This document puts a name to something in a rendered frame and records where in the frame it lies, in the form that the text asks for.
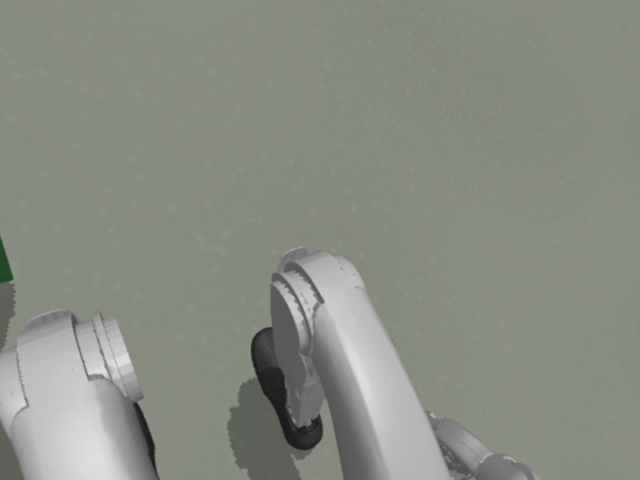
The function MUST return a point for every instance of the right robot hand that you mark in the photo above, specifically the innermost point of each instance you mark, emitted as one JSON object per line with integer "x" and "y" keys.
{"x": 462, "y": 450}

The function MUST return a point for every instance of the right robot foot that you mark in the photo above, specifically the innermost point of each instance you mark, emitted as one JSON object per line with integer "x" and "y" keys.
{"x": 272, "y": 381}

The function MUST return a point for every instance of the left robot foot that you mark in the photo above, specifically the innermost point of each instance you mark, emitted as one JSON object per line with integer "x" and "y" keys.
{"x": 147, "y": 434}

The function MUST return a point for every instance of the right robot arm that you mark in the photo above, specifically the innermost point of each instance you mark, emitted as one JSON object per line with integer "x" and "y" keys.
{"x": 500, "y": 466}

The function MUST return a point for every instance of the cube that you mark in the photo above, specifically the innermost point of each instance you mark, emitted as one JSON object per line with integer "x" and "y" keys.
{"x": 5, "y": 271}

